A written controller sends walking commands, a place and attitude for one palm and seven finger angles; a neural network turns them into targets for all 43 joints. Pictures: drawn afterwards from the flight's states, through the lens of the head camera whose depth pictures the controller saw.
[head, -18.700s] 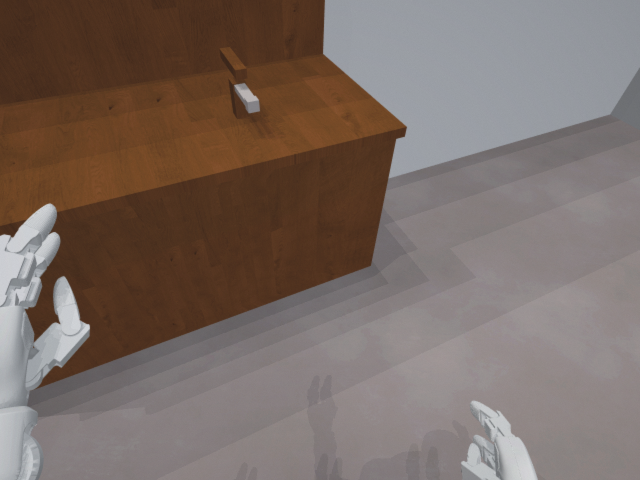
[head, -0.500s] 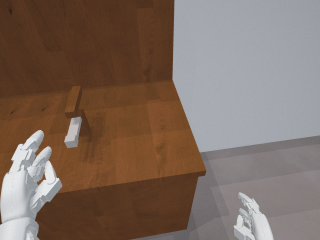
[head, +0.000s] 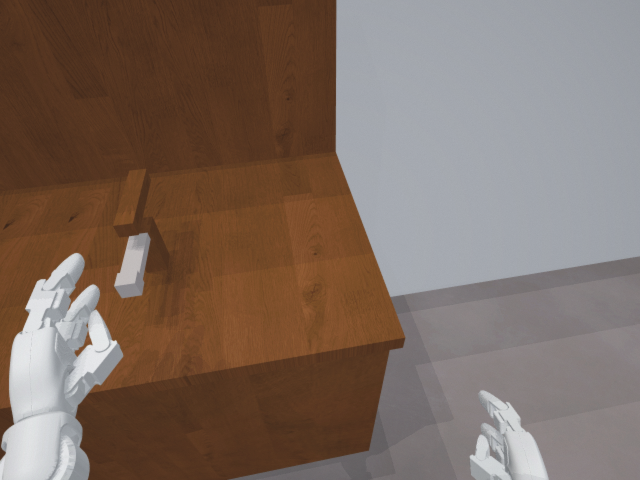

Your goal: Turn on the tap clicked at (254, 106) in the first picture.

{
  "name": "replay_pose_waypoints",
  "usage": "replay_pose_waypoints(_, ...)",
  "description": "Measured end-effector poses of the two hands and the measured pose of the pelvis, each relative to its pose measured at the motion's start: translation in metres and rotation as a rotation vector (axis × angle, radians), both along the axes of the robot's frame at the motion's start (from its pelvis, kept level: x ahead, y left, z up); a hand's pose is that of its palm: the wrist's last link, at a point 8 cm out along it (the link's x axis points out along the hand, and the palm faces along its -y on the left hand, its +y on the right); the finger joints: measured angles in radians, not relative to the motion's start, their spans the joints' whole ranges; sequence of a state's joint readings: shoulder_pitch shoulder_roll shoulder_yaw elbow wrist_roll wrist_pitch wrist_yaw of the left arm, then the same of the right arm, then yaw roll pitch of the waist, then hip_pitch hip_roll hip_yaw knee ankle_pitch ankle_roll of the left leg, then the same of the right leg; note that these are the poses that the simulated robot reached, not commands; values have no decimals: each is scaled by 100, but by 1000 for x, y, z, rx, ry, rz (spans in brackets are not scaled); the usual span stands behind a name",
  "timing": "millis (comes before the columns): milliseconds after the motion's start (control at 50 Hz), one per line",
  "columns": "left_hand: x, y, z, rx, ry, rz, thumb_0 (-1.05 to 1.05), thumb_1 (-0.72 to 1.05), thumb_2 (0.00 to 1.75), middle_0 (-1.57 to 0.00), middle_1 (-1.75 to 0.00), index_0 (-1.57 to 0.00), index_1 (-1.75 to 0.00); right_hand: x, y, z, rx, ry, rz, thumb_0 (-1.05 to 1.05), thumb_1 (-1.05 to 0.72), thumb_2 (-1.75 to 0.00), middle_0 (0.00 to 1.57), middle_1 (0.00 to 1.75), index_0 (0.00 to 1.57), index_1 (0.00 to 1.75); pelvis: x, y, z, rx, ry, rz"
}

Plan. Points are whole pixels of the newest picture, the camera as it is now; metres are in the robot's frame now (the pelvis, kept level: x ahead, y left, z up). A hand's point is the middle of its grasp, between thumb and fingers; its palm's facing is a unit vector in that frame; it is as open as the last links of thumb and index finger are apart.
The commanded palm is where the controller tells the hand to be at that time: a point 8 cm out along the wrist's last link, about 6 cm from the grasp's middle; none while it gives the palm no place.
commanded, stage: reach beside the lever's end, fingers flat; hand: left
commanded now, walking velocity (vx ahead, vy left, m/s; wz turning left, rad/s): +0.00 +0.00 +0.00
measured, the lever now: (129, 284) +0.35 +0.32 +0.04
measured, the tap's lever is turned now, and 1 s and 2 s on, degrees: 0 0 0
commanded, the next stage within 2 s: push the lever round in 1.80 s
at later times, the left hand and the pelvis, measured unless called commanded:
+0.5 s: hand (111, 332) +0.24 +0.27 +0.10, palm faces +0.46 -0.88 -0.12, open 7.5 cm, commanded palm +0.20 +0.32 +0.10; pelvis -0.01 +0.01 +0.00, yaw +0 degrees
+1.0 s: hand (115, 313) +0.28 +0.29 +0.07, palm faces +0.47 -0.88 -0.10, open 7.7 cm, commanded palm +0.24 +0.34 +0.07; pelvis -0.01 +0.02 -0.01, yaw -1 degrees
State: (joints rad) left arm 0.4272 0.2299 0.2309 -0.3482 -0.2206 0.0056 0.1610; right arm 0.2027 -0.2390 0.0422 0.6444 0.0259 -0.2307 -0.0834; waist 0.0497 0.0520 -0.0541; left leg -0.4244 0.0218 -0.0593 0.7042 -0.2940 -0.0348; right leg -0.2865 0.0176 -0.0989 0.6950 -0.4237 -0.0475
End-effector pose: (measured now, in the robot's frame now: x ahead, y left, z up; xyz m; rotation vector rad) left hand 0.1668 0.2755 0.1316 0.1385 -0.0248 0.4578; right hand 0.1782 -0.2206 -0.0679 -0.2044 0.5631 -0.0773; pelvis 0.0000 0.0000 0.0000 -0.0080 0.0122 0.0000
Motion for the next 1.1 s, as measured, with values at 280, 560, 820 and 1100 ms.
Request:
replay_pose_waypoints(280, 10, 21, -14, -1, 8, 39, 2, 90, 90, -20, -29, -20, -28, -12, -9, -6, -18, 53, -40, 2, -91, -90, 20, 30, 20, 29, 0, 3, 0, -3, 14, -7)
replay_pose_waypoints(560, 35, 34, -29, -14, 5, 31, 2, 90, 90, -19, -26, -19, -25, -19, -2, -11, -19, 84, -50, 2, -91, -90, 20, 30, 20, 29, -6, 10, -2, -9, 32, -10)
replay_pose_waypoints(820, 53, 55, -42, -24, -2, 46, 2, 90, 90, -18, -22, -18, -22, -33, -2, -19, -44, 143, -71, 1, -91, -90, 20, 30, 20, 29, -9, 18, -6, -19, 54, -11)
replay_pose_waypoints(1100, 75, 63, -58, -27, 2, 47, 2, 90, 90, -17, -19, -17, -18, -48, 2, -28, -44, 203, -97, 1, -91, -90, 20, 30, 20, 29, -11, 25, -10, -23, 85, -23)
